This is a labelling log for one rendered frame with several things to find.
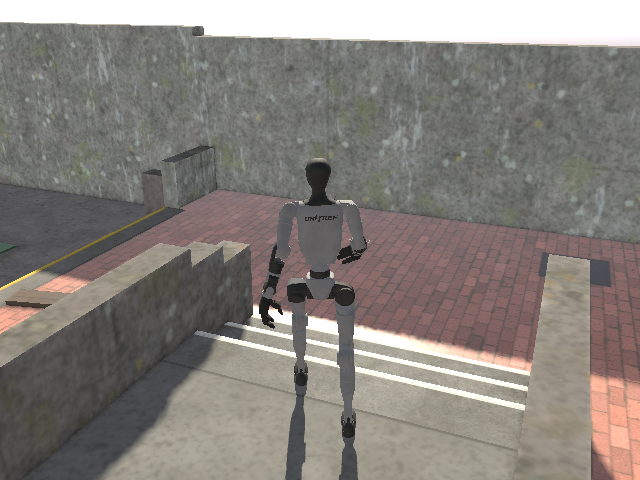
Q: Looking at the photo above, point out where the robot torso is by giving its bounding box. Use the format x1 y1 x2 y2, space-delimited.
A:
296 196 343 300

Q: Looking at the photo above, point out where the robot left hand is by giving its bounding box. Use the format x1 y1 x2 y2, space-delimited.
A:
259 296 283 329

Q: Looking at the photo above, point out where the robot left upper arm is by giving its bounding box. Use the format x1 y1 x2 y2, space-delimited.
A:
275 201 299 259

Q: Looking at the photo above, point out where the robot right shin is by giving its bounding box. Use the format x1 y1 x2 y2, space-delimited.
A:
340 349 355 423

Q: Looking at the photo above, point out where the robot right hand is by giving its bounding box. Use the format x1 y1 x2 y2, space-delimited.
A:
337 245 362 264

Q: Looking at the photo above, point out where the robot right upper arm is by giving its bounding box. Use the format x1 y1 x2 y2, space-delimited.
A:
339 200 366 251

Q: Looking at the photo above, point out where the robot right forearm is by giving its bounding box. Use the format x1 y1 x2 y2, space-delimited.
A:
351 236 367 256

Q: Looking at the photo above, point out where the robot left forearm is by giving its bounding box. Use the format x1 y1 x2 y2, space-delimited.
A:
262 243 285 299

